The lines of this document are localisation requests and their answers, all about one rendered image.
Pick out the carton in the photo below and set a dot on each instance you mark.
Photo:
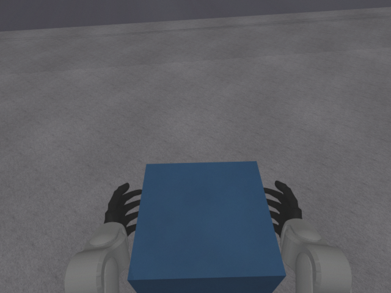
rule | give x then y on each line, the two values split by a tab
204	228

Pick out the robot left hand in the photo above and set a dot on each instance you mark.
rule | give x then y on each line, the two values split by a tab
117	207

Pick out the robot right hand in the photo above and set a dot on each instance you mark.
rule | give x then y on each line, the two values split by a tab
288	208

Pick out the right robot forearm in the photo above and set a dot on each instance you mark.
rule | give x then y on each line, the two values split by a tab
319	267

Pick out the left robot forearm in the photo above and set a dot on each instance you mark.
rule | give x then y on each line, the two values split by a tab
96	269

